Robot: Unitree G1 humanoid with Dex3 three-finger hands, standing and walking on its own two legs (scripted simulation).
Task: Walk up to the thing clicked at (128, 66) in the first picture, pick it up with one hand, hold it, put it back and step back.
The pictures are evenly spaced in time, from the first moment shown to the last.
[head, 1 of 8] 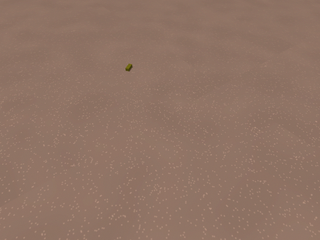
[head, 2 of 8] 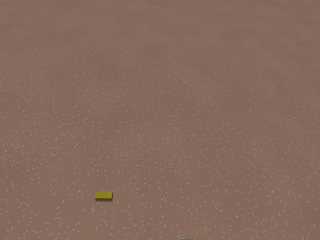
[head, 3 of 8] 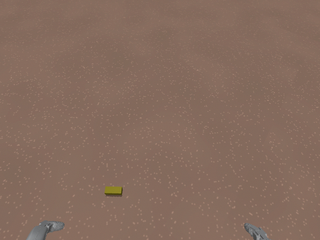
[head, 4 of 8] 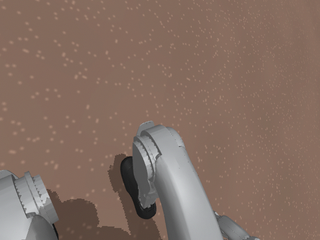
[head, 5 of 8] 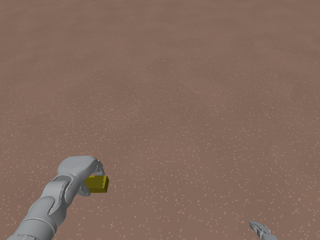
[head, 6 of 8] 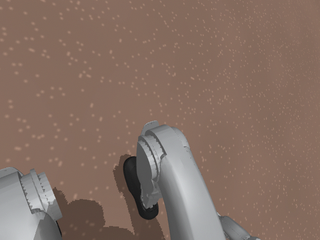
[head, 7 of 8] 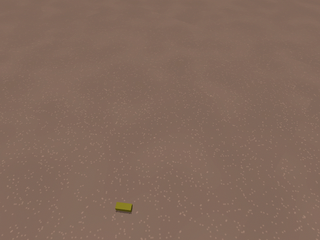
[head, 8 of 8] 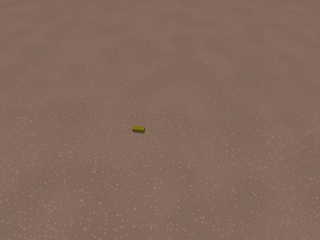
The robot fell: no
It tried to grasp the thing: yes
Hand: left
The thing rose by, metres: 0.69
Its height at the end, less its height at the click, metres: +0.00
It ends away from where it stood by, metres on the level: 0.01
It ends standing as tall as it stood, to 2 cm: yes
